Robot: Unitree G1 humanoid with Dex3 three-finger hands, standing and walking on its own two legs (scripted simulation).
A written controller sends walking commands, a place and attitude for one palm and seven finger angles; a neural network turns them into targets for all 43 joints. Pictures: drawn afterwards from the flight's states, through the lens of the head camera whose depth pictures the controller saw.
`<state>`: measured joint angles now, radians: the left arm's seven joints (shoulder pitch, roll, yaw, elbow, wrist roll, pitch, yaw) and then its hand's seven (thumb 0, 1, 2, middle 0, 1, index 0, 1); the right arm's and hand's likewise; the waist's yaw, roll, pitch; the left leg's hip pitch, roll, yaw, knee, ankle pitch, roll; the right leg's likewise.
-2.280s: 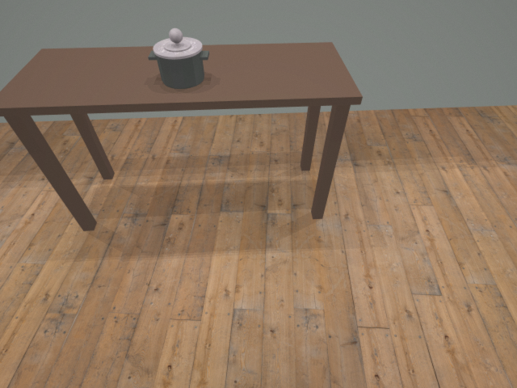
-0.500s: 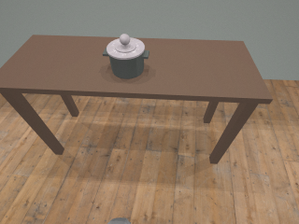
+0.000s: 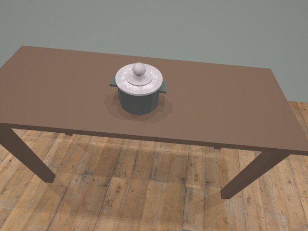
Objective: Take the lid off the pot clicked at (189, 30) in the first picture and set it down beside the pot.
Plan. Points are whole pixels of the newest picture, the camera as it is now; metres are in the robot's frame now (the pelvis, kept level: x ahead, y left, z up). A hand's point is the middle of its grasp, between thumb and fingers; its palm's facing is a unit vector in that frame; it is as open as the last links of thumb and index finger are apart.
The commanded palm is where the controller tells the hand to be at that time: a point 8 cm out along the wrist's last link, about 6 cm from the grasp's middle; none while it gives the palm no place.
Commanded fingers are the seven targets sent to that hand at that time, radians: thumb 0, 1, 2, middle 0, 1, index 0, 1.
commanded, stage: take the last steps up to it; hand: left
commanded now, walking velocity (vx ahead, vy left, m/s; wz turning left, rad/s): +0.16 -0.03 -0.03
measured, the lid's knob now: (139, 69) +0.58 +0.10 +0.08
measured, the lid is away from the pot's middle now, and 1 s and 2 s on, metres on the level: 0.00 0.00 0.00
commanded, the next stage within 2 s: come to a stop and stand still in 0.02 s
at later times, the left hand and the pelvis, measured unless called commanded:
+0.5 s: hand (102, 220) +0.17 +0.16 -0.17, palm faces +0.04 -0.98 -0.21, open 7.3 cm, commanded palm none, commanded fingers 0.00 0.90 0.90 -0.20 -0.30 -0.20 -0.30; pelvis +0.07 -0.01 +0.00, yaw +1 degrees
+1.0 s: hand out of the picture -0.02 +0.24 -0.17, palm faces +0.03 -0.97 -0.26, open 7.4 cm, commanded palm none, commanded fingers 0.00 0.90 0.90 -0.20 -0.30 -0.20 -0.30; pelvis +0.01 +0.05 +0.00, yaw -2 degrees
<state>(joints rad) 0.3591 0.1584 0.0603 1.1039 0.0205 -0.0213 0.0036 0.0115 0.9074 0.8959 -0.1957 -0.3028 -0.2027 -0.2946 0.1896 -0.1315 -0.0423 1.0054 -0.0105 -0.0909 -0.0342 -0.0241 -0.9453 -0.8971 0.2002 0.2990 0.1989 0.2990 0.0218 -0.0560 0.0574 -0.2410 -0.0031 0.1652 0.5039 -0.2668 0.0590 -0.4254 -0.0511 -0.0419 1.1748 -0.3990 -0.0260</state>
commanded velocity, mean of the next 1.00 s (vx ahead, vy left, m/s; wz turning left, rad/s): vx -0.08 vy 0.02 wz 0.00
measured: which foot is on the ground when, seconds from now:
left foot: down 0.00-0.28, up 0.30-0.58, down 0.60-1.00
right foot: up 0.00-0.24, down 0.26-0.60, up 0.62-0.96, down 0.98-1.00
